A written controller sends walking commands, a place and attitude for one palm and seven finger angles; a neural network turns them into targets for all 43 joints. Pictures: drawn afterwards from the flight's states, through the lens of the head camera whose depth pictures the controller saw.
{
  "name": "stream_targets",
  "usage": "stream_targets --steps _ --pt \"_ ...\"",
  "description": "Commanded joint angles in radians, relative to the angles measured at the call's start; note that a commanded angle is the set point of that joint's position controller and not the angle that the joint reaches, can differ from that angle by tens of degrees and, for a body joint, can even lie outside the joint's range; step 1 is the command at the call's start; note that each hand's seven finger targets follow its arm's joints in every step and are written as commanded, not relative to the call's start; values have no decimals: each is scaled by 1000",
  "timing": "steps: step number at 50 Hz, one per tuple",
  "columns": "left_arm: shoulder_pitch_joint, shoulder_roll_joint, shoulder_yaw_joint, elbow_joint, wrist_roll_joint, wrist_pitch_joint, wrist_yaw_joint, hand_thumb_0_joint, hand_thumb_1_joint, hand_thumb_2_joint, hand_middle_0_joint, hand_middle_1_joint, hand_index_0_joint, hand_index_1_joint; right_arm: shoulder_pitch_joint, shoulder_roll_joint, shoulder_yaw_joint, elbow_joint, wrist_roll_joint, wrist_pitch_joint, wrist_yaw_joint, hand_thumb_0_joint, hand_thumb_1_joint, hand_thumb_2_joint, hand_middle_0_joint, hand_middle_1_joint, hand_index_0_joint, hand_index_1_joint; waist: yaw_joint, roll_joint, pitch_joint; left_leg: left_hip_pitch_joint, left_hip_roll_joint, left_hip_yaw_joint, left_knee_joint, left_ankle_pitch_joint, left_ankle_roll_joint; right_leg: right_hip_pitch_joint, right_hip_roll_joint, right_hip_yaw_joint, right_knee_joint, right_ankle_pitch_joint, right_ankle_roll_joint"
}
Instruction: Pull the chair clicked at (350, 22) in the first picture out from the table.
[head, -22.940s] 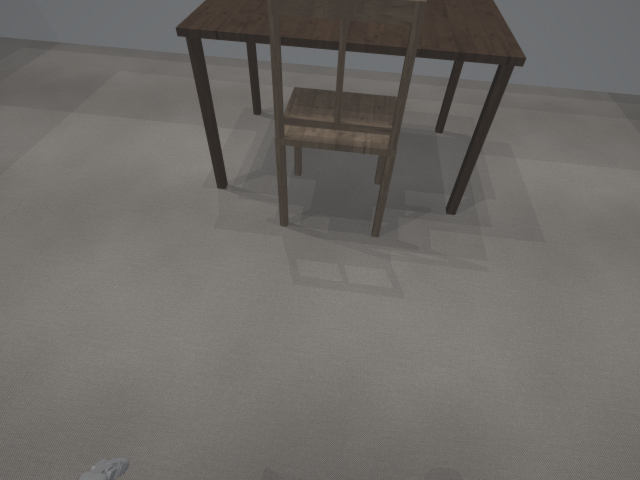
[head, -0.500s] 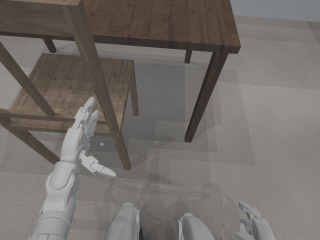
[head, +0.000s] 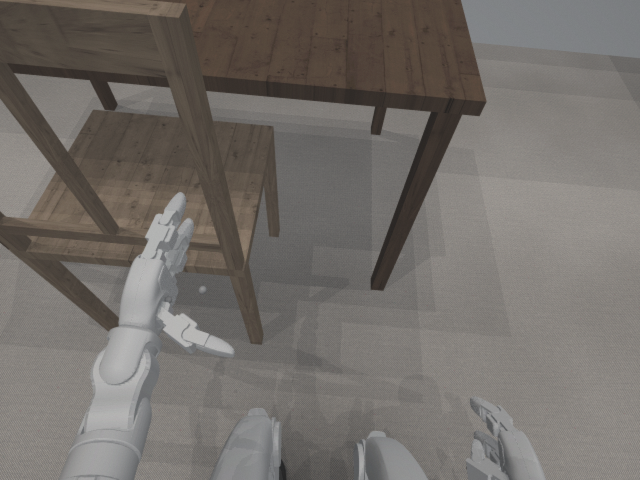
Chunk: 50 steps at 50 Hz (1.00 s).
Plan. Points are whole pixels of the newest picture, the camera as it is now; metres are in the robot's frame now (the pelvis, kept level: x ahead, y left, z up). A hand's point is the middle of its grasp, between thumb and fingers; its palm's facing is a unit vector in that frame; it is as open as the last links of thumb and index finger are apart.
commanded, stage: aim the fingers beside a spindle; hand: left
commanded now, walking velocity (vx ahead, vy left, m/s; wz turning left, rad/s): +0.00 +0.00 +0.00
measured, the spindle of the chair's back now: (63, 164) +0.50 +0.37 +0.05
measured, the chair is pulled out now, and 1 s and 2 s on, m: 0.00 0.00 0.00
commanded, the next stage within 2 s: push the fingers through the gap in 0.92 s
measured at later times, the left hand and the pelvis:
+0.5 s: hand (200, 278) +0.35 +0.16 +0.03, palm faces -0.07 -1.00 -0.04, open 16.9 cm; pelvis +0.00 +0.00 +0.00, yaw +0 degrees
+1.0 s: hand (204, 293) +0.33 +0.16 +0.02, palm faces -0.09 -1.00 -0.02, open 16.9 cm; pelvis +0.00 +0.00 +0.00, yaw +0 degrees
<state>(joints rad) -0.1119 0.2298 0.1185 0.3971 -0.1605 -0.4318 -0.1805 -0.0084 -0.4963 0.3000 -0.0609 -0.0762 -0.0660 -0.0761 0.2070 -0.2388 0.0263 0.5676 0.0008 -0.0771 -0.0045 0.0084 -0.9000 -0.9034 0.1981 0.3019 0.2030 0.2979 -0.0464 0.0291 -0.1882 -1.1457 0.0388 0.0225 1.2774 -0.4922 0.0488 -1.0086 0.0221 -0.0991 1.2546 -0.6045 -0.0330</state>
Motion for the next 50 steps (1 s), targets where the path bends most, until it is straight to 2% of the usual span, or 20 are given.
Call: stream_targets --steps 1,2,4,6,8,12,13,16,19,22,27,28,33,34,36,38,40,45,47,50 --pt "-193 120 50 -192 -20 -51 -2 0 -500 300 -60 -80 -60 -80 6 -154 -62 -133 4 -35 -4 0 -900 -900 200 300 200 300 1 59 -343 427 -15 -114 -171 209 -30 10 11 59 -182 222 -10" --pt "-183 91 14 -216 -29 -46 -18 0 -500 300 -60 -80 -60 -80 4 -153 -62 -143 6 -36 -2 0 -900 -900 200 300 200 300 -1 79 -364 447 -16 -111 -173 217 -30 20 8 60 -191 228 -8" --pt "-154 105 25 -231 -47 -39 -38 0 -500 300 -60 -80 -60 -80 10 -158 -65 -146 10 -38 -5 0 -900 -900 200 300 200 300 0 47 -381 452 -13 -113 -174 238 -27 46 10 62 -199 251 -7" --pt "-191 104 10 -222 -48 -36 -45 0 -500 300 -60 -80 -60 -80 11 -158 -62 -137 13 -36 -11 0 -900 -900 200 300 200 300 -20 11 -334 414 -12 -113 -170 207 -22 37 12 65 -207 233 -3" --pt "-249 102 1 -224 -41 -40 -35 0 -500 300 -60 -80 -60 -80 15 -158 -60 -125 11 -41 -14 0 -900 -900 200 300 200 300 -32 36 -303 400 -12 -122 -166 178 -22 -4 11 59 -197 199 -5" --pt "-270 143 61 -164 -24 -52 0 0 -500 300 -60 -80 -60 -80 13 -162 -61 -110 6 -40 -17 0 -900 -900 200 300 200 300 -23 6 -279 355 -15 -117 -157 130 -22 -19 12 64 -195 162 -5" --pt "-285 164 75 -167 -20 -58 8 0 -500 300 -60 -80 -60 -80 14 -163 -59 -112 3 -39 -18 0 -900 -900 200 300 200 300 -18 27 -284 351 -17 -115 -154 134 -22 -22 14 65 -187 163 -7" --pt "-312 158 72 -189 -16 -67 15 0 -500 300 -60 -80 -60 -80 12 -158 -58 -114 -1 -39 -13 0 -900 -900 200 300 200 300 -9 84 -351 411 -19 -116 -155 173 -28 -15 10 65 -180 189 -9" --pt "-240 178 97 -186 -26 -55 2 0 -500 300 -60 -80 -60 -80 18 -157 -58 -125 1 -34 -10 0 -900 -900 200 300 200 300 7 61 -406 418 -19 -104 -151 248 -26 55 13 72 -178 267 -8" --pt "-206 148 71 -184 -41 -34 -21 0 -500 300 -60 -80 -60 -80 20 -153 -60 -128 7 -27 -7 0 -900 -900 200 300 200 300 -3 32 -391 401 -19 -91 -151 269 -22 90 12 77 -191 310 -1" --pt "-186 131 58 -148 -56 -20 -52 0 -500 300 -60 -80 -60 -80 24 -157 -63 -122 14 -22 -8 0 -900 -900 200 300 200 300 -21 -13 -306 328 -19 -81 -140 232 -15 82 10 84 -202 302 3" --pt "-180 118 44 -153 -59 -24 -56 0 -500 300 -60 -80 -60 -80 25 -155 -62 -125 12 -25 -9 0 -900 -900 200 300 200 300 -21 -2 -307 326 -20 -83 -137 240 -13 80 11 83 -197 308 0" --pt "-259 172 79 -253 -56 -72 -35 0 -500 300 -60 -80 -60 -80 22 -157 -64 -116 6 -38 -14 0 -900 -900 200 300 200 300 -20 58 -347 379 -18 -93 -131 254 -17 53 13 80 -183 292 -4" --pt "-241 194 106 -254 -52 -78 -29 0 -500 300 -60 -80 -60 -80 23 -157 -65 -114 4 -40 -14 0 -900 -900 200 300 200 300 -7 61 -368 392 -19 -91 -133 257 -19 65 13 85 -186 294 -4" --pt "-225 174 88 -267 -49 -82 -24 0 -500 300 -60 -80 -60 -80 19 -154 -64 -113 4 -45 -15 0 -900 -900 200 300 200 300 -9 78 -382 421 -17 -95 -137 278 -21 55 11 78 -181 304 -4" --pt "-218 186 99 -234 -45 -71 -21 0 -500 300 -60 -80 -60 -80 26 -157 -63 -105 3 -45 -15 0 -900 -900 200 300 200 300 -12 64 -363 408 -16 -99 -136 279 -21 50 15 76 -180 302 -6" --pt "-207 137 52 -211 -41 -53 -29 0 -500 300 -60 -80 -60 -80 19 -154 -63 -108 6 -43 -12 0 -900 -900 200 300 200 300 -18 56 -355 413 -15 -100 -143 273 -22 41 12 70 -183 300 -3" --pt "-137 105 30 -163 -52 -7 -51 0 -500 300 -60 -80 -60 -80 15 -155 -62 -129 12 -31 -5 0 -900 -900 200 300 200 300 -10 20 -321 368 -20 -93 -153 238 -20 63 10 71 -197 285 -1" --pt "-168 128 52 -163 -51 -11 -46 0 -500 300 -60 -80 -60 -80 13 -157 -64 -128 14 -27 -8 0 -900 -900 200 300 200 300 -16 -8 -298 340 -19 -90 -147 209 -17 57 11 76 -202 264 1" --pt "-223 164 83 -234 -50 -47 -29 0 -500 300 -60 -80 -60 -80 5 -153 -61 -133 7 -32 -9 0 -900 -900 200 300 200 300 -6 43 -339 360 -22 -91 -140 210 -18 57 12 81 -190 251 -4"
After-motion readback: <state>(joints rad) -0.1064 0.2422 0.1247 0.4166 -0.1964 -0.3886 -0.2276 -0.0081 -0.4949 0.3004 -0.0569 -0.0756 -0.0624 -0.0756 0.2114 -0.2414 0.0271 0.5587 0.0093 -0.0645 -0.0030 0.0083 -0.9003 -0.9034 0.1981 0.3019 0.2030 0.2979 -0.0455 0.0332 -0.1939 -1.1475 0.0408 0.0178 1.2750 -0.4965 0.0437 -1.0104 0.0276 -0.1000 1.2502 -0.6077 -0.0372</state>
